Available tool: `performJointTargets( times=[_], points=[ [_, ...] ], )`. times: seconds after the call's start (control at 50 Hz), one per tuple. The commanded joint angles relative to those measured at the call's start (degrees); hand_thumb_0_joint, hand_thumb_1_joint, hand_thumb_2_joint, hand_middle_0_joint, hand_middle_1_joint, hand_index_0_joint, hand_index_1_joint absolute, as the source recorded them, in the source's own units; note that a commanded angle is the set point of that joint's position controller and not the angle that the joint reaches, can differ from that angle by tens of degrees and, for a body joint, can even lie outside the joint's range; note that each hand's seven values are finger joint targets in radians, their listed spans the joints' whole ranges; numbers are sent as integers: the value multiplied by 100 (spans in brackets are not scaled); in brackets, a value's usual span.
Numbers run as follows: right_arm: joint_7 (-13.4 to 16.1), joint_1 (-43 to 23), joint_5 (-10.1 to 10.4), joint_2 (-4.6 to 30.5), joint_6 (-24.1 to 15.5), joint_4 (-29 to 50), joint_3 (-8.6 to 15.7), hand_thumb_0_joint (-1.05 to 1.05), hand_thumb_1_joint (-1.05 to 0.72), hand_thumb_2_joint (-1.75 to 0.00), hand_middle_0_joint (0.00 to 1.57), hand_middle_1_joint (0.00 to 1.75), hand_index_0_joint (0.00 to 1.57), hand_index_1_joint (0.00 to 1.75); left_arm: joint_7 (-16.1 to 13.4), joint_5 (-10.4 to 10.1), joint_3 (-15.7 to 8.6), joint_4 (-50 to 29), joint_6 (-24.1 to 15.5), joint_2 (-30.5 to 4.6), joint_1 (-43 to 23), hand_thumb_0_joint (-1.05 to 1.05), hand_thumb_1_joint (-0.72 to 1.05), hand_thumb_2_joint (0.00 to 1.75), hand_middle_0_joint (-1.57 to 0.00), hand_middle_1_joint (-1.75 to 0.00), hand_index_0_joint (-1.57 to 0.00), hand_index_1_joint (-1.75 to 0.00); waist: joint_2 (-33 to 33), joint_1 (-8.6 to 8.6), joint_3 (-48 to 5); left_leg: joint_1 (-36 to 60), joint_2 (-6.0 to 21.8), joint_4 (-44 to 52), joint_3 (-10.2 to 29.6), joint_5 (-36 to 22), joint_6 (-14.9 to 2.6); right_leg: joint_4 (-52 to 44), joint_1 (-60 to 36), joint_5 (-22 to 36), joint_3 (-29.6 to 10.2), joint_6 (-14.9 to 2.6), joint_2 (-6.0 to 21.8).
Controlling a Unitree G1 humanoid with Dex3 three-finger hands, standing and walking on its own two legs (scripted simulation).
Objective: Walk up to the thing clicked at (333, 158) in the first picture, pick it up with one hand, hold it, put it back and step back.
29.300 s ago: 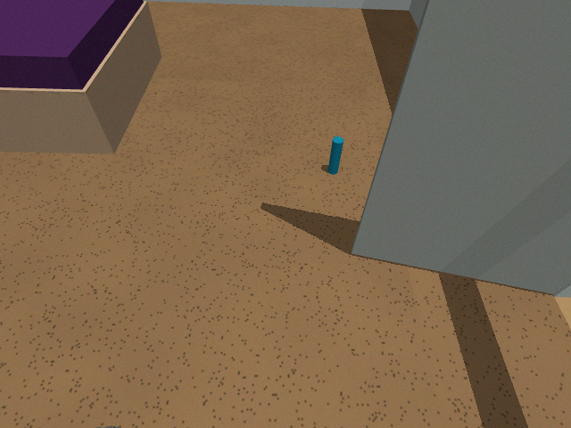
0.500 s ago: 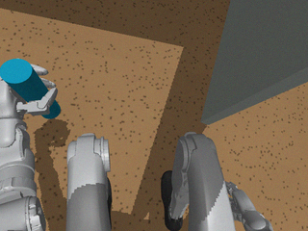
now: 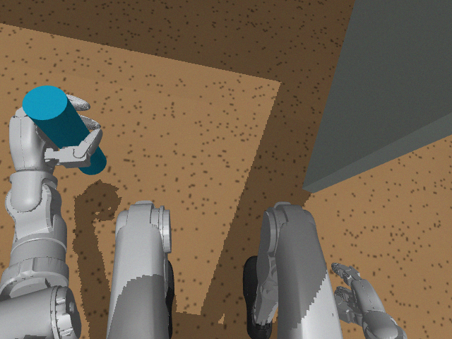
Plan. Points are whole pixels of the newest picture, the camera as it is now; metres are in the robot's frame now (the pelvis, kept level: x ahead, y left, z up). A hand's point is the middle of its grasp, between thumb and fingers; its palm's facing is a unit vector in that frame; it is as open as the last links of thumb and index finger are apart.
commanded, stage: settle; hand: left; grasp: from the side
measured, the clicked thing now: (73, 138) +0.42 +0.27 -0.05
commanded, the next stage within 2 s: lift in 0.28 s
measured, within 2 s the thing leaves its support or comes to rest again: neither
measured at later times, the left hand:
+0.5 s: hand (78, 128) +0.42 +0.25 -0.01, palm faces +0.16 -0.99 -0.04, open 7.2 cm
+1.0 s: hand (45, 96) +0.41 +0.24 +0.10, palm faces +0.15 -0.99 -0.03, open 7.2 cm
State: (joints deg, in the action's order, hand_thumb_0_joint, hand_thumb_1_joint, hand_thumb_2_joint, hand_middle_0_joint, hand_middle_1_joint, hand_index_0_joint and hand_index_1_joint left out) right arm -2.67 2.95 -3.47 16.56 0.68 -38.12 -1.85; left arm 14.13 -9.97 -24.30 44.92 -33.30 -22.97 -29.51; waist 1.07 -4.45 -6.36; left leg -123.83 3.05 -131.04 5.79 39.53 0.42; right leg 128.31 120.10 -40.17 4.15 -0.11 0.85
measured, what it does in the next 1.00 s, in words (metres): rises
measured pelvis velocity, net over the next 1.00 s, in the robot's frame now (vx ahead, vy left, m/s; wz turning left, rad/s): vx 0.01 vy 0.00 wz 0.03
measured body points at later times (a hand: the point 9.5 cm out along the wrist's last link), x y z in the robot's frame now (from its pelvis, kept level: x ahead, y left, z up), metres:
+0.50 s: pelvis +0.00 +0.00 +0.02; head +0.19 +0.04 +0.42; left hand +0.41 +0.30 +0.00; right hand +0.13 -0.27 -0.11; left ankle +0.08 +0.13 -0.34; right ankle +0.09 -0.12 -0.34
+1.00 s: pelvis +0.01 +0.00 +0.10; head +0.20 +0.03 +0.51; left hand +0.40 +0.29 +0.11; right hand +0.18 -0.26 -0.03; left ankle +0.08 +0.13 -0.34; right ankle +0.09 -0.12 -0.34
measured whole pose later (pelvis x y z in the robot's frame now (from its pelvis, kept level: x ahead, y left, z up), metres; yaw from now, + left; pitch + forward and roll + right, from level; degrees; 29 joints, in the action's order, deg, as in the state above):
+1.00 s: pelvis +0.01 +0.00 +0.10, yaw +2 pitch +33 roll -4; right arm 0.0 6.0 0.9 15.6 -0.4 -36.0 0.7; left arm 11.7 -12.3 -19.3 28.2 -24.1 -17.8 -21.3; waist -0.9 -2.4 -10.6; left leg -107.9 3.3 -113.5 3.3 38.9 0.4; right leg 111.6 105.2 -39.5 2.9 0.0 0.9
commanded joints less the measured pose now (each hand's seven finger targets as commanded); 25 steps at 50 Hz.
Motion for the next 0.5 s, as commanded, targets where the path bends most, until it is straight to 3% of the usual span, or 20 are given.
performJointTargets(
  times=[0.0,0.04,0.1,0.12,0.16,0.18,0.2,0.24,0.26,0.36,0.38,0.4,0.44,0.48],
  points=[
    [62,692,-16,1120,-124,313,439,0,-89,-90,20,30,20,30,-37,-93,-253,-1269,-483,-1227,-1636,0,41,130,-134,-138,-133,-140,-918,-9,-3766,2738,-142,1563,-240,-853,-165,-1446,-1820,1069,141,-225,-228],
    [66,654,-11,1142,-131,309,435,0,-88,-90,20,30,20,30,-15,-87,-145,-954,-461,-1042,-1508,0,40,131,-133,-137,-132,-140,-953,-56,-3608,2819,-147,1625,-226,-887,-159,-1448,-1709,1076,139,-235,-207],
    [74,737,-34,1099,-128,277,447,0,-88,-90,20,30,20,30,-84,-5,-386,-1196,-518,-1405,-1758,0,43,130,-134,-137,-132,-139,-1001,72,-3770,2794,-156,1673,-274,-772,-162,-1519,-1882,972,108,-228,-205],
    [68,723,-23,1056,-126,309,432,0,-89,-90,20,30,20,30,-62,17,-187,-1051,-514,-1220,-1688,0,41,132,-135,-139,-134,-141,-914,0,-3670,2702,-162,1704,-282,-678,-168,-1557,-1890,873,105,-229,-209],
    [62,720,-23,1091,-126,295,435,0,-88,-90,20,30,20,30,-70,-14,-284,-1018,-527,-1218,-1658,0,42,132,-133,-138,-132,-140,-932,20,-3730,2800,-173,1746,-259,-711,-169,-1534,-1882,907,119,-236,-201],
    [57,727,-18,1074,-140,301,417,0,-88,-90,20,30,20,30,-71,-40,-217,-1099,-545,-1165,-1840,0,44,132,-133,-137,-132,-139,-996,-36,-3709,2778,-175,1750,-258,-704,-167,-1522,-1859,920,123,-241,-194],
    [58,797,-12,1081,-142,276,438,0,-88,-90,20,30,20,30,-85,-42,-337,-1127,-553,-1278,-1900,0,44,132,-133,-137,-132,-140,-945,18,-3829,2810,-172,1741,-262,-761,-163,-1520,-1902,963,113,-241,-204],
    [66,807,-8,1056,-132,293,443,0,-88,-90,20,30,20,30,-92,-15,-316,-947,-547,-1254,-1825,0,43,132,-133,-137,-132,-139,-866,-7,-3735,2713,-187,1774,-294,-642,-183,-1622,-1933,847,91,-232,-206],
    [58,799,-3,1058,-138,278,426,0,-88,-90,20,30,20,30,-76,-12,-199,-756,-519,-1069,-1676,0,45,132,-133,-137,-131,-139,-875,-36,-3628,2728,-186,1811,-276,-664,-172,-1590,-1895,867,113,-240,-195],
    [70,819,-3,1050,-125,295,444,0,-88,-90,20,30,20,30,-77,65,-247,-1030,-556,-1269,-1983,0,45,131,-131,-135,-130,-137,-969,11,-3706,2774,-199,1898,-311,-569,-182,-1687,-1942,786,84,-245,-190],
    [67,798,2,1076,-139,312,461,0,-92,-90,20,30,20,30,-66,49,-154,-521,-497,-998,-1689,0,46,123,-133,-137,-136,-135,-817,-71,-3584,2790,-194,1908,-284,-513,-184,-1715,-1859,755,100,-233,-190],
    [71,799,4,1050,-157,306,458,0,-91,-89,20,30,20,30,-59,14,-214,-966,-557,-1172,-1981,0,42,121,-132,-138,-135,-136,-894,-29,-3648,2712,-193,1887,-321,-436,-191,-1753,-1907,689,74,-231,-197],
    [83,824,20,1081,-153,288,466,0,-90,-89,20,30,20,30,-52,-17,-355,-1059,-584,-1352,-1899,0,42,121,-132,-138,-135,-136,-938,67,-3767,2826,-200,1975,-312,-445,-184,-1757,-2012,678,66,-229,-183],
    [87,851,46,1055,-178,332,476,0,-91,-89,20,30,20,30,-9,-67,-330,-1278,-583,-1364,-1851,0,43,123,-134,-140,-137,-138,-929,89,-3984,2901,-215,2009,-358,-509,-196,-1848,-2215,703,22,-226,-182]
  ],
)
